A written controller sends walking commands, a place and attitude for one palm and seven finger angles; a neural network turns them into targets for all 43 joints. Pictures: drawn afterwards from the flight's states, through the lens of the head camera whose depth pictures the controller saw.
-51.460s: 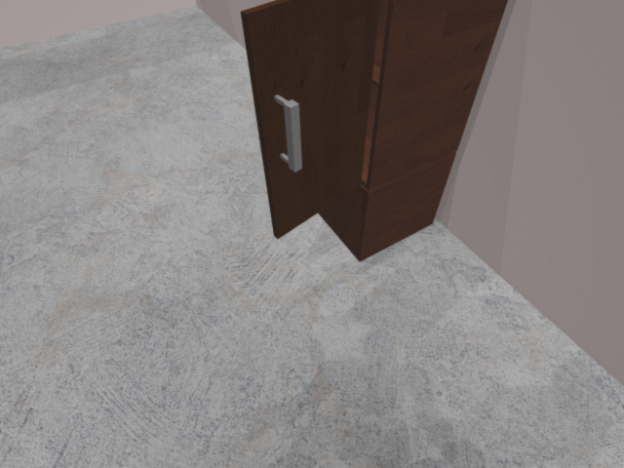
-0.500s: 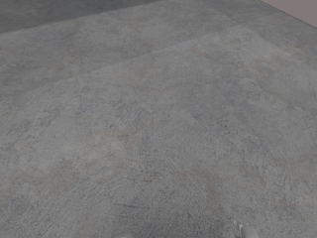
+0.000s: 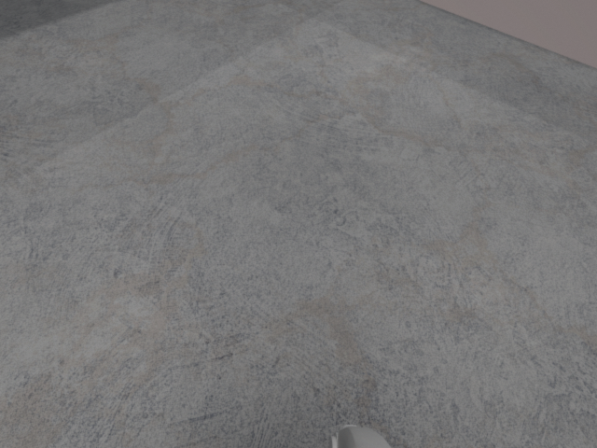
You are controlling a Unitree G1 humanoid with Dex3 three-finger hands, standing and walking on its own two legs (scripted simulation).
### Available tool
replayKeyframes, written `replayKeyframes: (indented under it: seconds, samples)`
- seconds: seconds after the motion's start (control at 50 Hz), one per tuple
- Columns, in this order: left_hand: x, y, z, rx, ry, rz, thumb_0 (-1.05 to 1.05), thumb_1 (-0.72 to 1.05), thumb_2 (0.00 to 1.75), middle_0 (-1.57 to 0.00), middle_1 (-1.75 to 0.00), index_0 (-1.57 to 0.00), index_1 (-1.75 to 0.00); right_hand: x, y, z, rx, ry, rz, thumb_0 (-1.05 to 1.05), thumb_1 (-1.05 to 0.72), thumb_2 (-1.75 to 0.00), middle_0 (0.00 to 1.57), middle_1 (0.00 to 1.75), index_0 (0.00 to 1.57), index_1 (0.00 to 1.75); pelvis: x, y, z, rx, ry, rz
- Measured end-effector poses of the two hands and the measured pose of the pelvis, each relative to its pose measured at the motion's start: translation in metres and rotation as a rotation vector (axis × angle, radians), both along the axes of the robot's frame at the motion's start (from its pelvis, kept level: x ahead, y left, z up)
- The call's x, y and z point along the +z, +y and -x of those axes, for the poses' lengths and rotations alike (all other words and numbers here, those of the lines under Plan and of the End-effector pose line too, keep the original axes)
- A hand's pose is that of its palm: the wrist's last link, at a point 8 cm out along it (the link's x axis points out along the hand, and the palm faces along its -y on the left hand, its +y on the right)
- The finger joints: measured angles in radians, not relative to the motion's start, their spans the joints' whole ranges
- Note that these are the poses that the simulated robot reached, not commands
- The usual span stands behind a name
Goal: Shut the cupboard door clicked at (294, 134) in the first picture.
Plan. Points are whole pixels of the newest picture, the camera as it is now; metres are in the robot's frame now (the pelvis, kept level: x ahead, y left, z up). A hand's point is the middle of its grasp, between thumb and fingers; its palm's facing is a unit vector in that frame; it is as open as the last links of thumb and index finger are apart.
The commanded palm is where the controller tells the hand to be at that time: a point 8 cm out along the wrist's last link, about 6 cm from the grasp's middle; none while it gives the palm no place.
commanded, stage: turn to face it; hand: left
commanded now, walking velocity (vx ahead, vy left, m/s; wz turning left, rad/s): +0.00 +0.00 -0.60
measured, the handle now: out of the picture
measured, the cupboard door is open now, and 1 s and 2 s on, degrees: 28 28 28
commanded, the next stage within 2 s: none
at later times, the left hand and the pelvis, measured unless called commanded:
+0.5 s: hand (224, 422) +0.17 +0.12 -0.16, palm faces -0.33 -0.92 -0.22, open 7.4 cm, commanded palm none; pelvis +0.01 -0.03 -0.01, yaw -18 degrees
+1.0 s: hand (241, 382) +0.23 +0.10 -0.17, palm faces -0.55 -0.79 -0.27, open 7.4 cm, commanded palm none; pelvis +0.02 -0.03 -0.02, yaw -36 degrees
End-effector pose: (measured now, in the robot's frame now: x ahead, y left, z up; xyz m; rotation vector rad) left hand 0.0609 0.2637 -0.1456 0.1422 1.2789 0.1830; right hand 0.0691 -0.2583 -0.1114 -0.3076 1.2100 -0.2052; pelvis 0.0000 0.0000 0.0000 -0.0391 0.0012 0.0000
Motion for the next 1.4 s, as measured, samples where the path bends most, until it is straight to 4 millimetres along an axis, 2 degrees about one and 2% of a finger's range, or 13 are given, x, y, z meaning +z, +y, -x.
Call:
replayKeyframes:
  seconds: [0.12, 0.2, 0.28, 0.34, 0.46, 0.64, 0.74, 0.82, 0.98, 1.04, 1.22, 1.32, 1.4]
  samples:
    - [0.021, -0.003, -0.085, -0.155, -0.137, -0.035, 0.0, 0.91, 0.89, -0.2, -0.3, -0.19, -0.3, -0.001, -0.014, 0.062, -0.13, 0.092, 0.0, 0.01, -0.91, -0.9, 0.2, 0.29, 0.2, 0.3, 0.004, -0.004, -0.001, -0.081, -0.006, 0.013]
    - [0.031, -0.03, -0.13, -0.264, -0.201, -0.049, 0.0, 0.91, 0.89, -0.2, -0.3, -0.19, -0.3, -0.012, -0.023, 0.097, -0.218, 0.132, -0.03, 0.01, -0.91, -0.9, 0.2, 0.29, 0.2, 0.3, -0.001, -0.014, -0.003, -0.137, -0.006, 0.003]
    - [0.032, -0.065, -0.158, -0.357, -0.275, -0.064, 0.0, 0.91, 0.89, -0.2, -0.3, -0.19, -0.3, -0.035, -0.036, 0.12, -0.29, 0.155, -0.075, 0.01, -0.91, -0.9, 0.21, 0.29, 0.2, 0.3, -0.016, -0.032, -0.005, -0.185, -0.002, -0.023]
    - [0.032, -0.084, -0.153, -0.397, -0.259, -0.062, 0.0, 0.91, 0.89, -0.2, -0.3, -0.2, -0.3, -0.041, -0.043, 0.119, -0.332, 0.146, -0.083, 0.01, -0.91, -0.9, 0.2, 0.29, 0.2, 0.3, -0.015, -0.034, -0.003, -0.22, -0.007, -0.019]
    - [0.022, -0.1, -0.124, -0.427, -0.137, -0.02, 0.0, 0.9, 0.89, -0.2, -0.3, -0.2, -0.3, -0.029, -0.042, 0.088, -0.353, 0.023, -0.095, 0.01, -0.91, -0.9, 0.2, 0.29, 0.2, 0.3, -0.006, -0.033, -0.005, -0.286, -0.001, -0.037]
    - [-0.01, -0.075, -0.111, -0.423, -0.026, 0.043, 0.0, 0.9, 0.89, -0.21, -0.3, -0.2, -0.3, -0.013, -0.023, 0.054, -0.37, -0.103, -0.028, 0.01, -0.91, -0.9, 0.2, 0.29, 0.2, 0.3, -0.014, -0.008, -0.018, -0.393, 0.019, -0.028]
    - [-0.005, -0.063, -0.125, -0.47, 0.009, 0.033, 0.0, 0.9, 0.89, -0.2, -0.3, -0.2, -0.3, 0.001, -0.008, 0.07, -0.403, -0.081, -0.016, 0.01, -0.91, -0.9, 0.21, 0.29, 0.2, 0.3, -0.004, -0.003, -0.021, -0.464, 0.007, -0.005]
    - [0.005, -0.067, -0.144, -0.521, -0.002, 0.02, 0.0, 0.91, 0.89, -0.2, -0.3, -0.2, -0.3, 0.003, -0.004, 0.091, -0.464, -0.051, -0.022, 0.01, -0.9, -0.9, 0.21, 0.3, 0.2, 0.3, 0.002, -0.004, -0.022, -0.515, 0.006, 0.014]
    - [0.012, -0.114, -0.185, -0.681, -0.105, -0.027, 0.0, 0.91, 0.89, -0.2, -0.3, -0.2, -0.3, -0.028, -0.016, 0.152, -0.626, -0.013, -0.065, 0.01, -0.9, -0.9, 0.21, 0.3, 0.2, 0.3, -0.015, -0.024, -0.016, -0.619, 0.0, -0.019]
    - [0.015, -0.13, -0.188, -0.721, -0.129, -0.04, 0.0, 0.91, 0.89, -0.2, -0.3, -0.2, -0.3, -0.038, -0.023, 0.168, -0.682, 0.014, -0.064, 0.01, -0.91, -0.9, 0.21, 0.3, 0.2, 0.3, -0.018, -0.025, -0.015, -0.647, 0.0, -0.008]
    - [0.01, -0.153, -0.198, -0.82, -0.068, -0.004, 0.0, 0.9, 0.89, -0.2, -0.3, -0.2, -0.3, -0.014, -0.017, 0.16, -0.762, -0.049, -0.031, 0.01, -0.91, -0.9, 0.2, 0.29, 0.2, 0.3, -0.007, -0.021, -0.029, -0.751, 0.01, -0.037]
    - [-0.009, -0.16, -0.222, -0.863, -0.045, 0.032, 0.0, 0.9, 0.89, -0.21, -0.3, -0.2, -0.3, -0.009, 0.003, 0.155, -0.797, -0.072, 0.01, 0.01, -0.91, -0.9, 0.2, 0.29, 0.2, 0.3, -0.014, -0.012, -0.044, -0.821, 0.019, -0.029]
    - [-0.002, -0.174, -0.24, -0.92, -0.044, 0.045, 0.0, 0.91, 0.89, -0.2, -0.3, -0.2, -0.3, 0.0, 0.027, 0.166, -0.843, -0.042, -0.002, 0.01, -0.91, -0.9, 0.21, 0.29, 0.2, 0.3, -0.004, -0.011, -0.048, -0.876, 0.015, -0.009]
